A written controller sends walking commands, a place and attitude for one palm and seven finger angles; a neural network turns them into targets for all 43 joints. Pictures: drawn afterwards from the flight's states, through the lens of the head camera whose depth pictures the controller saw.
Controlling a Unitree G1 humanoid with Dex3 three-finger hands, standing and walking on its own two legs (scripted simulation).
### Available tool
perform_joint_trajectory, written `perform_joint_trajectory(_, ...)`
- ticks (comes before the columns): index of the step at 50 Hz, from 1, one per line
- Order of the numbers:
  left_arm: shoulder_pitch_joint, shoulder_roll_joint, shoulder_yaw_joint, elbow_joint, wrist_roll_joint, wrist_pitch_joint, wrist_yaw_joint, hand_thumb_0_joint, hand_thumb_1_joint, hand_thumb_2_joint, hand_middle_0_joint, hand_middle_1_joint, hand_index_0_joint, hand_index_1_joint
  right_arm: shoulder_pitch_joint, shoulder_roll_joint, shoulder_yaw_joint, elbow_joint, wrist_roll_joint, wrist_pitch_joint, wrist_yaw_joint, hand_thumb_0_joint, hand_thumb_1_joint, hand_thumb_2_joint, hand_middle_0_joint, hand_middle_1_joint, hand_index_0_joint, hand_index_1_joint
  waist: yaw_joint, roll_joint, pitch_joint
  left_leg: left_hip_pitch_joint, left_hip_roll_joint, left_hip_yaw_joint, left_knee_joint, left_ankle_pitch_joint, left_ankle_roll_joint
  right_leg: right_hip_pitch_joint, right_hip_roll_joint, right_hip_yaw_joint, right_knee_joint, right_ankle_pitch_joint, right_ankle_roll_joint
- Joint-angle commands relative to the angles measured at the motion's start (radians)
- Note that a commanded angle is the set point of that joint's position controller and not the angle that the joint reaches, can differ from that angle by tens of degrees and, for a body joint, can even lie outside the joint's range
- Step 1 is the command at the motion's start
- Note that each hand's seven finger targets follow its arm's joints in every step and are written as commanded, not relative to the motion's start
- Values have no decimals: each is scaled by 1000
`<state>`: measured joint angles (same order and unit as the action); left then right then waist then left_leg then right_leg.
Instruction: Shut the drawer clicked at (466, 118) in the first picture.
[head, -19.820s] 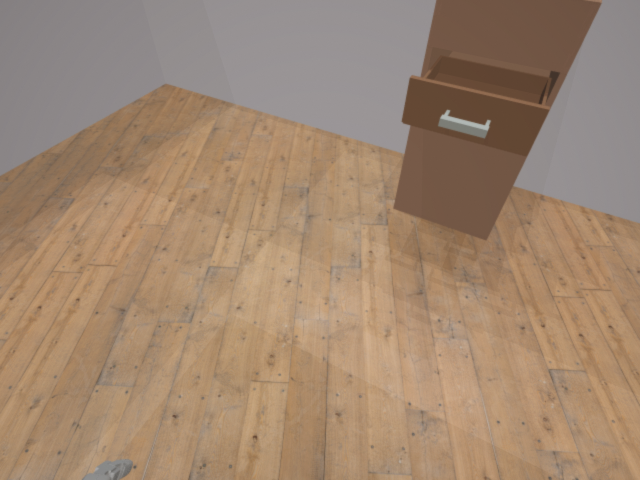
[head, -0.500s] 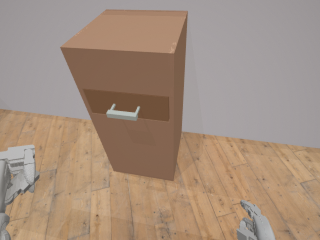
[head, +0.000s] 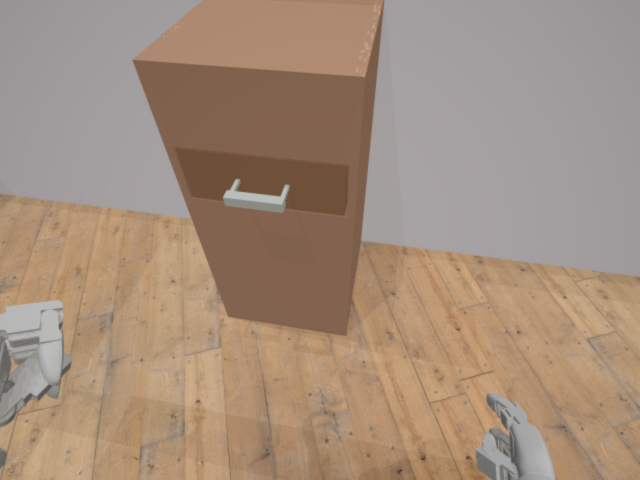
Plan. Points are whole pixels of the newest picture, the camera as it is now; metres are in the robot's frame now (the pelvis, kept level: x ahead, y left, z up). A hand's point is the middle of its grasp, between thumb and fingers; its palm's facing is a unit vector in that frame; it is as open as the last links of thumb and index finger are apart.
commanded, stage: step back with the hand held close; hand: left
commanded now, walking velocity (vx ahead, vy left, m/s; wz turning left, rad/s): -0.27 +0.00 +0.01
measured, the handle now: (257, 194) +0.71 +0.19 -0.11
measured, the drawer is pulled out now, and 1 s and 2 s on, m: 0.00 0.00 0.00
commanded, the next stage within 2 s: stop stepping back and stand still in 0.78 s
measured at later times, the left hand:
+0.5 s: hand out of the picture +0.10 +0.24 +0.17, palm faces +0.38 -0.81 -0.44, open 3.2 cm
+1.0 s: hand out of the picture +0.02 +0.27 +0.18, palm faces +0.33 -0.88 -0.34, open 3.2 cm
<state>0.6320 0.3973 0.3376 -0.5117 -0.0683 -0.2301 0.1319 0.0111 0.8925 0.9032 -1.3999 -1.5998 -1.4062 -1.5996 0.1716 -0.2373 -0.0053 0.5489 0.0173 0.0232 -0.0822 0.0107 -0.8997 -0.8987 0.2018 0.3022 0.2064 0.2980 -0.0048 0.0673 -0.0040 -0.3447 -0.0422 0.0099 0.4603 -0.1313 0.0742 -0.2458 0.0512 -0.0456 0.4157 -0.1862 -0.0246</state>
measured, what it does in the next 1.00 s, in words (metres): walks backwards: right foot, then left foot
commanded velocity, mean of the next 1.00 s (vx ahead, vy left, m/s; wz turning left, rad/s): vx -0.28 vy -0.01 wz -0.07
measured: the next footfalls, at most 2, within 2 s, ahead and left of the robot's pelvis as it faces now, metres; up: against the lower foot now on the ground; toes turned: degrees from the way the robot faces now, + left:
right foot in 0.86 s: -0.25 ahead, -0.12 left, +0.00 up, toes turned -3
left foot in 0.94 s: +0.04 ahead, +0.08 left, +0.00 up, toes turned -2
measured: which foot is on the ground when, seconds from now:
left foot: down 0.00-0.86, up 0.88-0.92, down 0.94-1.00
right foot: down 0.00-0.58, up 0.60-0.84, down 0.86-0.96, up 0.98-1.00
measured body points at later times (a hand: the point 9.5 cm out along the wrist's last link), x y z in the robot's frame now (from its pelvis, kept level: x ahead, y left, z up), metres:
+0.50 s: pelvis -0.07 +0.00 -0.01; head -0.06 +0.02 +0.44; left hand +0.08 +0.29 +0.20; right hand +0.12 -0.24 -0.08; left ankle +0.06 +0.07 -0.73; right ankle -0.04 -0.11 -0.74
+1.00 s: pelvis -0.18 +0.05 -0.03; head -0.19 +0.09 +0.42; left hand +0.00 +0.32 +0.20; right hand -0.01 -0.18 -0.09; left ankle +0.00 +0.09 -0.74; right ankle -0.28 -0.11 -0.72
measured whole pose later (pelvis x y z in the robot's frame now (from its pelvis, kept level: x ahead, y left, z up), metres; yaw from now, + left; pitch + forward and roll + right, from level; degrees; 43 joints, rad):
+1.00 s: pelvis -0.18 +0.05 -0.03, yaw -4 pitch -2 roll -4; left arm 0.49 0.44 0.39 -0.65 -0.06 -0.27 0.11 0.01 0.89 0.90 -1.41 -1.60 -1.41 -1.60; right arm 0.18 -0.16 0.02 0.66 -0.02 -0.12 -0.06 0.01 -0.90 -0.90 0.21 0.30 0.21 0.30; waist 0.03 -0.02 -0.01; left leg -0.55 0.00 0.05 0.61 -0.02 0.08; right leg -0.17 0.03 0.02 0.77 -0.55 0.02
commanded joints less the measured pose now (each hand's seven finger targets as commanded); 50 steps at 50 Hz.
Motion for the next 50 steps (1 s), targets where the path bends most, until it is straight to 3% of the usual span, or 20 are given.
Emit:
perform_joint_trajectory(1,-24,157,121,-213,17,-73,20,0,900,900,-1400,-1600,-1400,-1600,-85,-140,-45,-160,-6,-65,-13,0,-900,-900,200,300,200,300,-8,37,-42,-96,159,-212,-213,-367,16,59,-43,88,-11,-113,37)
perform_joint_trajectory(4,-52,165,144,-238,47,-70,19,0,900,900,-1400,-1600,-1400,-1600,-104,-152,-47,-176,-15,-77,-23,0,-900,-900,200,300,200,300,9,116,-45,-351,232,-313,-367,-585,56,278,21,73,209,-32,48)
perform_joint_trajectory(9,-13,184,186,-244,54,-67,11,0,900,900,-1400,-1600,-1400,-1600,-97,-145,-58,-185,-19,-93,-13,0,-900,-900,200,300,200,300,14,53,-61,-401,230,-282,-301,-540,68,301,29,99,228,-3,34)
perform_joint_trajectory(14,7,181,173,-303,2,-115,2,0,900,900,-1400,-1600,-1400,-1600,-55,-113,-59,-136,-9,-106,10,0,-900,-900,200,300,200,300,-11,-50,-216,81,129,-104,-53,-14,-5,1,-57,176,46,165,36)
perform_joint_trajectory(23,-84,209,157,-251,16,-137,36,0,900,900,-1400,-1600,-1400,-1600,-74,-108,-72,-87,-18,-104,-1,0,-900,-900,200,300,200,300,-36,-98,-22,212,66,-112,245,-182,-60,-450,-208,298,-177,-269,-70)
perform_joint_trajectory(26,-98,205,153,-240,22,-145,34,0,900,900,-1400,-1600,-1400,-1600,-82,-117,-62,-90,-22,-114,-11,0,-900,-900,200,300,200,300,-34,-11,16,163,119,-187,66,-187,-40,-407,-108,206,-69,-196,-33)
perform_joint_trajectory(29,-99,209,176,-262,35,-156,19,0,900,900,-1400,-1600,-1400,-1600,-121,-141,-59,-118,-33,-145,-17,0,-900,-900,200,300,200,300,-12,228,-31,-288,340,-467,-418,-654,52,64,94,89,373,-217,25)
perform_joint_trajectory(30,-79,219,204,-245,42,-146,14,0,900,900,-1400,-1600,-1400,-1600,-117,-137,-60,-112,-43,-144,-11,0,-900,-900,200,300,200,300,2,208,-71,-385,389,-477,-468,-716,55,166,106,97,550,-252,19)
perform_joint_trajectory(35,-18,202,177,-333,11,-118,1,0,900,900,-1400,-1600,-1400,-1600,-96,-100,-73,-119,-38,-154,29,0,-900,-900,200,300,200,300,32,99,-220,-86,295,-192,-361,-400,-24,71,79,10,504,-366,-2)
perform_joint_trajectory(38,-9,205,158,-377,-10,-107,0,0,900,900,-1400,-1600,-1400,-1600,-62,-80,-69,-84,-42,-161,42,0,-900,-900,200,300,200,300,28,157,-277,120,248,-91,-368,-278,-158,33,79,-73,254,-450,-36)
perform_joint_trajectory(40,-16,214,170,-387,-15,-124,8,0,900,900,-1400,-1600,-1400,-1600,-37,-70,-65,-53,-48,-167,45,0,-900,-900,200,300,200,300,34,135,-289,255,174,8,-184,-106,-233,-29,9,-46,-47,-439,-76)
perform_joint_trajectory(41,-37,237,187,-376,-3,-137,17,0,900,900,-1400,-1600,-1400,-1600,-13,-71,-63,-21,-35,-162,46,0,-900,-900,200,300,200,300,18,-51,-256,361,132,36,150,-77,-198,-243,-155,106,-173,-363,-132)
perform_joint_trajectory(42,-84,237,181,-369,-5,-144,19,0,900,900,-1400,-1600,-1400,-1600,-1,-60,-65,10,-27,-161,39,0,-900,-900,200,300,200,300,-13,-220,-199,389,123,-82,440,-95,-162,-435,-346,302,-268,-270,-179)
perform_joint_trajectory(43,-141,277,211,-387,-2,-148,19,0,900,900,-1400,-1600,-1400,-1600,-32,-56,-50,-12,-37,-166,30,0,-900,-900,200,300,200,300,-12,-221,-106,245,81,-78,545,-198,-136,-394,-399,289,-267,-86,-202)
perform_joint_trajectory(44,-190,324,270,-408,-1,-151,35,0,900,900,-1400,-1600,-1400,-1600,-50,-48,-21,-30,-53,-183,29,0,-900,-900,200,300,200,300,-6,-163,-106,168,72,-47,500,-233,-123,-325,-396,225,-186,205,-177)
perform_joint_trajectory(46,-231,172,127,-281,3,-83,-6,0,900,900,-1400,-1600,-1400,-1600,-19,-77,-50,-18,-19,-181,7,0,-900,-900,200,300,200,300,-55,-240,-102,254,86,-49,164,6,-87,-236,-215,51,99,105,-40)
perform_joint_trajectory(47,-213,156,131,-263,1,-45,-13,0,900,900,-1400,-1600,-1400,-1600,-50,-120,-61,-47,-16,-186,-10,0,-900,-900,200,300,200,300,-38,-8,-69,295,146,-157,25,109,-47,-287,-72,-6,275,-80,25)
perform_joint_trajectory(48,-253,162,127,-295,-3,-35,-13,0,900,900,-1400,-1600,-1400,-1600,-74,-124,-48,-62,-24,-202,-9,0,-900,-900,200,300,200,300,-23,281,-83,219,292,-403,-202,48,14,-244,24,9,489,-398,50)
perform_joint_trajectory(49,-275,174,131,-276,9,-32,-8,0,900,900,-1400,-1600,-1400,-1600,-80,-103,-34,-60,-30,-225,-2,0,-900,-900,200,300,200,300,-25,290,-18,49,319,-504,-343,-297,10,-164,27,90,611,-478,27)
perform_joint_trajectory(50,-265,195,169,-258,4,-39,-1,0,900,900,-1400,-1600,-1400,-1600,-85,-98,-19,-46,-21,-220,10,0,-900,-900,200,300,200,300,-6,231,-63,-45,287,-430,-453,-695,-97,-38,60,51,654,-466,8)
